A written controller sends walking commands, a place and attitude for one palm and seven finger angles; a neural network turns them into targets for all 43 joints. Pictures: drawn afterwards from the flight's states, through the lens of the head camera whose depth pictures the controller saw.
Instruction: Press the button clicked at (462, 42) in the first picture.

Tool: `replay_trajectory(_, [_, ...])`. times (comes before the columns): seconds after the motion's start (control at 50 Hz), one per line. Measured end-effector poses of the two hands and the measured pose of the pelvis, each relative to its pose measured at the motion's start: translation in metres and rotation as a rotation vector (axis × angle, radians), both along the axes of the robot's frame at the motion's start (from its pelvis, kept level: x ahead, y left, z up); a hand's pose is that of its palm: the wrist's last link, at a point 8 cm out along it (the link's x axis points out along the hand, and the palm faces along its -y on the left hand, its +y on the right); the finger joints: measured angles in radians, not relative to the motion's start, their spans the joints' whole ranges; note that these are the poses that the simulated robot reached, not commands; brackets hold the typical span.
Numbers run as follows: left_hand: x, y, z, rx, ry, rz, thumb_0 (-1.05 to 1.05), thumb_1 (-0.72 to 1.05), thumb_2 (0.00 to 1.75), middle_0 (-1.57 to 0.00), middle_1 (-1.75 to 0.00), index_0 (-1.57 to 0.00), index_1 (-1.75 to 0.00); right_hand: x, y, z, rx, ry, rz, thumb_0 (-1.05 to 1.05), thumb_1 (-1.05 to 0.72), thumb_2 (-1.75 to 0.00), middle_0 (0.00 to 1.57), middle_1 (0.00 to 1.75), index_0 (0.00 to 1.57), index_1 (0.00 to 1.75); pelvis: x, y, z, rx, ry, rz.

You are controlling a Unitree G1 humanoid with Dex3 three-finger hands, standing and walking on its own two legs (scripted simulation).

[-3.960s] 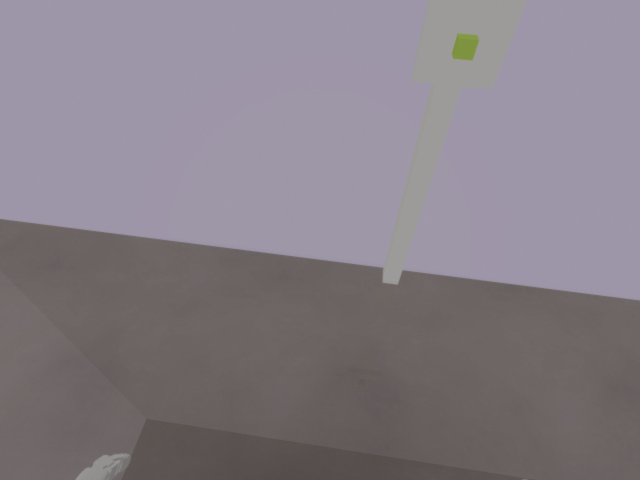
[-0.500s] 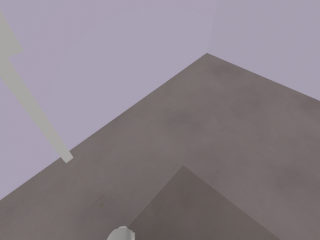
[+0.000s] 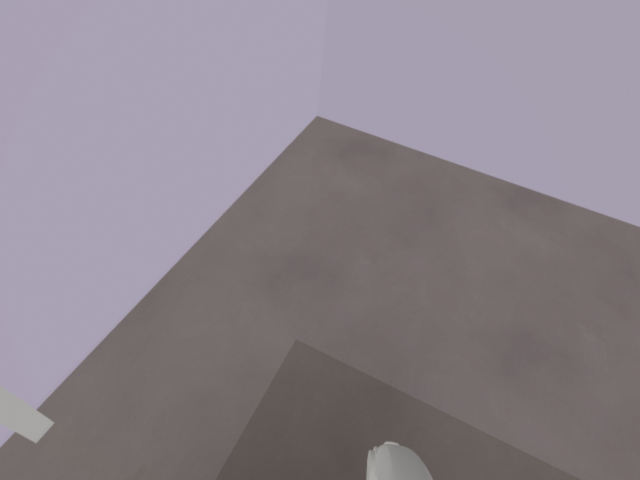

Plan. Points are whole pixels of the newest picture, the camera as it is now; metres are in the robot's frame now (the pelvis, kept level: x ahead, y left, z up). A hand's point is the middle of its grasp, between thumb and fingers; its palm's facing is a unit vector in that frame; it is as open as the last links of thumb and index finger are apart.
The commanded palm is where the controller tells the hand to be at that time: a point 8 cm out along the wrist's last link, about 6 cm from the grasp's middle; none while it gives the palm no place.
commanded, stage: walk to a spot facing it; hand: left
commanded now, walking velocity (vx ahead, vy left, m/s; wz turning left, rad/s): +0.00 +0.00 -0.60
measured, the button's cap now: out of the picture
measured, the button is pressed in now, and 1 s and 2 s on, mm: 0 0 0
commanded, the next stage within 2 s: none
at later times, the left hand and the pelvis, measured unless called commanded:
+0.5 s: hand (242, 377) +0.30 +0.14 -0.18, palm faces -0.26 -0.94 -0.22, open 7.4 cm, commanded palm none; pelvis +0.16 -0.02 -0.01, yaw -16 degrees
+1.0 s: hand (223, 332) +0.38 +0.18 -0.18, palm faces -0.50 -0.84 -0.18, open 7.4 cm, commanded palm none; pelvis +0.22 +0.04 +0.00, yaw -35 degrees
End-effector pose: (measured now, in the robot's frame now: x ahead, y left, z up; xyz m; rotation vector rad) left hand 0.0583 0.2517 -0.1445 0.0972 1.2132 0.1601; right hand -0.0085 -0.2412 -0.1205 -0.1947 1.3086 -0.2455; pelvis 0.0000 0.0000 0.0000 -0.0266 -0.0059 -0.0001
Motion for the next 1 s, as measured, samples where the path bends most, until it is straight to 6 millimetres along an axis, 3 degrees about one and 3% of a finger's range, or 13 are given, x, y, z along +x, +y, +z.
replay_trajectory(0.14, [0.116, -0.03, -0.004, -0.017, -0.024, -0.159, 0.01, 0.91, 0.9, -0.2, -0.3, -0.19, -0.3, -0.023, 0.021, -0.013, 0.063, 0.173, -0.154, 0.01, -0.92, -0.9, 0.2, 0.3, 0.2, 0.3, 0.056, -0.003, -0.008, 0.005, 0.012, -0.078])
replay_trajectory(0.26, [0.211, -0.075, -0.02, -0.014, -0.094, -0.283, 0.01, 0.91, 0.9, -0.2, -0.3, -0.2, -0.3, -0.012, 0.022, -0.035, 0.133, 0.284, -0.272, 0.01, -0.91, -0.9, 0.2, 0.3, 0.2, 0.3, 0.111, -0.027, -0.031, 0.018, 0.022, -0.144])
replay_trajectory(0.32, [0.232, -0.085, -0.021, -0.002, -0.11, -0.292, 0.01, 0.91, 0.9, -0.2, -0.3, -0.2, -0.3, 0.024, 0.008, -0.044, 0.126, 0.253, -0.284, 0.01, -0.91, -0.9, 0.2, 0.3, 0.2, 0.3, 0.127, -0.033, -0.033, 0.017, 0.01, -0.178])
replay_trajectory(0.42, [0.241, -0.079, -0.01, 0.039, -0.047, -0.308, 0.01, 0.91, 0.89, -0.2, -0.3, -0.2, -0.3, 0.125, -0.022, -0.038, 0.069, 0.018, -0.247, 0.01, -0.91, -0.9, 0.2, 0.3, 0.2, 0.3, 0.149, -0.032, -0.02, 0.02, 0.003, -0.233])
replay_trajectory(0.5, [0.251, -0.066, -0.002, 0.063, -0.012, -0.339, 0.01, 0.91, 0.89, -0.2, -0.3, -0.2, -0.3, 0.197, -0.034, -0.024, 0.032, -0.17, -0.222, 0.01, -0.91, -0.9, 0.19, 0.3, 0.2, 0.3, 0.163, -0.022, -0.015, 0.026, 0.016, -0.28])
replay_trajectory(0.56, [0.264, -0.054, -0.001, 0.066, -0.011, -0.353, 0.01, 0.91, 0.89, -0.2, -0.3, -0.2, -0.3, 0.231, -0.033, -0.014, 0.013, -0.251, -0.208, 0.01, -0.91, -0.9, 0.19, 0.3, 0.2, 0.3, 0.174, -0.012, -0.014, 0.027, 0.022, -0.314])
replay_trajectory(0.64, [0.285, -0.035, -0.008, 0.052, -0.027, -0.359, 0.01, 0.91, 0.89, -0.2, -0.3, -0.2, -0.3, 0.253, -0.021, -0.006, -0.02, -0.285, -0.205, 0.01, -0.91, -0.9, 0.19, 0.3, 0.2, 0.3, 0.189, 0.006, -0.018, 0.016, 0.027, -0.354])
replay_trajectory(0.72, [0.306, -0.016, -0.019, 0.033, -0.026, -0.37, 0.01, 0.91, 0.89, -0.2, -0.3, -0.2, -0.3, 0.249, -0.001, 0.001, -0.054, -0.269, -0.226, 0.01, -0.91, -0.9, 0.2, 0.3, 0.2, 0.3, 0.203, 0.023, -0.02, 0.015, 0.017, -0.403])
replay_trajectory(0.84, [0.326, -0.004, -0.01, 0.029, 0.026, -0.465, 0.01, 0.91, 0.9, -0.2, -0.3, -0.2, -0.3, 0.21, 0.024, 0.014, -0.069, -0.198, -0.343, 0.01, -0.91, -0.9, 0.2, 0.3, 0.2, 0.3, 0.216, 0.037, -0.005, -0.018, 0.017, -0.494])
replay_trajectory(0.92, [0.335, -0.006, -0.007, 0.038, 0.062, -0.523, 0.01, 0.91, 0.9, -0.2, -0.3, -0.2, -0.3, 0.178, 0.038, 0.013, -0.061, -0.148, -0.44, 0.01, -0.91, -0.9, 0.2, 0.3, 0.2, 0.3, 0.22, 0.041, -0.001, -0.02, 0.022, -0.551])
replay_trajectory(1.0, [0.345, -0.022, -0.006, 0.046, 0.087, -0.593, 0.01, 0.91, 0.9, -0.2, -0.3, -0.2, -0.3, 0.14, 0.054, 0.005, -0.034, -0.088, -0.543, 0.01, -0.91, -0.9, 0.2, 0.3, 0.2, 0.3, 0.22, 0.04, -0.001, -0.014, 0.024, -0.609])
